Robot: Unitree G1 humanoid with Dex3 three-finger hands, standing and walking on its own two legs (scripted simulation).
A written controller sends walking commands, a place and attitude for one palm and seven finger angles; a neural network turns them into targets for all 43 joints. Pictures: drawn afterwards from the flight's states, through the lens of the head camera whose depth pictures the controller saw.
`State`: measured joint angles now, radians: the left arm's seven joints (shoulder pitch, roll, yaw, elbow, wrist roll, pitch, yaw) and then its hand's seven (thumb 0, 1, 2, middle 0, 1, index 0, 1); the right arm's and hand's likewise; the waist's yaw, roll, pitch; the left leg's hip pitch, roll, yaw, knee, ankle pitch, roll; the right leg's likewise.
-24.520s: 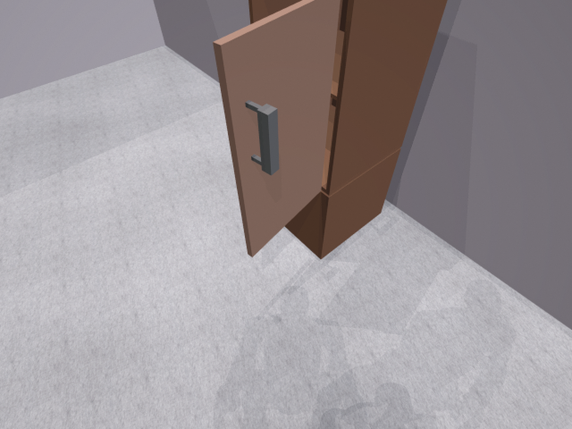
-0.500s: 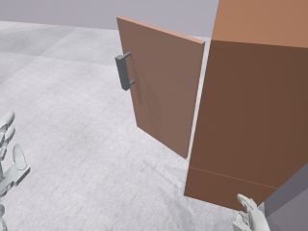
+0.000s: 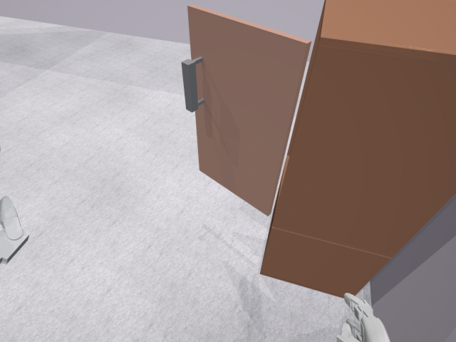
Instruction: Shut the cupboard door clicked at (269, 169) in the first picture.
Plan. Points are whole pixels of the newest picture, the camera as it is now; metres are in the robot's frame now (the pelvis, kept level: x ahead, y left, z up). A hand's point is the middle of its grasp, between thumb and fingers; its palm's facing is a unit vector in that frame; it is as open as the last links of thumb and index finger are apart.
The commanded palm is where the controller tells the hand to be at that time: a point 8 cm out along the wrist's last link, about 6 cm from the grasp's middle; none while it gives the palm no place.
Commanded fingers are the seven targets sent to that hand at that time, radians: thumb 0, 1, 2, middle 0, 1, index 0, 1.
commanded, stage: step back with the hand held close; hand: left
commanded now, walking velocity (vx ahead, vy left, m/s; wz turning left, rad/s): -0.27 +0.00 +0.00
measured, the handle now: (195, 84) +0.76 +0.14 +0.08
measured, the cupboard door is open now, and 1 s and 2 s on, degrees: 66 66 66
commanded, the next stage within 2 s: stop stepping back and stand still in 0.52 s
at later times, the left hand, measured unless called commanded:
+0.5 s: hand out of the picture +0.08 +0.28 +0.19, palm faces +0.55 -0.69 -0.46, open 7.4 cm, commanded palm +0.03 +0.29 +0.20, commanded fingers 0.00 0.90 0.90 -0.20 -0.30 -0.20 -0.30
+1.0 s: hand out of the picture +0.04 +0.28 +0.16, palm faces +0.44 -0.83 -0.35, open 7.4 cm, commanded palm -0.03 +0.31 +0.20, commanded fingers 0.00 0.90 0.90 -0.20 -0.30 -0.20 -0.30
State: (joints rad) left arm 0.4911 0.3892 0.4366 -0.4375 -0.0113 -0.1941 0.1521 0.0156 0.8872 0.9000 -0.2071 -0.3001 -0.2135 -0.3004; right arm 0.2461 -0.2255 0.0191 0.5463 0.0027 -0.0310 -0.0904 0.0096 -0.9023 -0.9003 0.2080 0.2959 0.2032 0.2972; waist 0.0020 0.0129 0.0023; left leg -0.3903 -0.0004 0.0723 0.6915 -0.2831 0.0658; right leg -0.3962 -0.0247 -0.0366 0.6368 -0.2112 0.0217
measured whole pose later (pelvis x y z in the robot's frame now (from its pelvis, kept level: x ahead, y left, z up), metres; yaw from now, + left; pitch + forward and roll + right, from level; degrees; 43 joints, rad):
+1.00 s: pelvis -0.18 +0.01 +0.00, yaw -2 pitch -3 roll -3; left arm 0.50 0.40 0.41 -0.41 -0.04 -0.17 0.17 0.01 0.89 0.90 -0.21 -0.30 -0.21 -0.30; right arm 0.31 -0.26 -0.02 0.67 0.00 -0.07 -0.11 0.01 -0.91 -0.90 0.20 0.30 0.20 0.30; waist -0.03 -0.01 -0.05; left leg -0.45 0.00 0.02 0.59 -0.12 0.05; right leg -0.18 0.03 0.03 0.65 -0.47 0.00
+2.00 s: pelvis -0.22 +0.07 +0.01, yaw -1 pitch +0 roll +0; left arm 0.55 0.41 0.33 -0.34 -0.02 -0.14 0.11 0.01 0.89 0.90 -0.21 -0.30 -0.21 -0.30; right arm 0.25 -0.25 -0.01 0.68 0.01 -0.06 -0.03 0.01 -0.90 -0.90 0.21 0.30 0.20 0.30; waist -0.01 0.03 -0.02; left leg -0.33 0.08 0.07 0.58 -0.25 -0.03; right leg -0.24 0.00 -0.10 0.57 -0.34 -0.03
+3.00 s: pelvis -0.24 +0.10 +0.03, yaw -2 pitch -1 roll +0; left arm 0.25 0.16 0.01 1.13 0.01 -0.01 0.02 0.01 0.92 0.90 -0.20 -0.30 -0.20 -0.30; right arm 0.27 -0.17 -0.01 1.12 -0.02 0.01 -0.02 0.00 -0.91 -0.90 0.20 0.30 0.20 0.30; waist -0.02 0.00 0.03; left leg -0.23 0.03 0.11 0.40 -0.15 0.02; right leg -0.15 -0.03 -0.07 0.41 -0.23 0.01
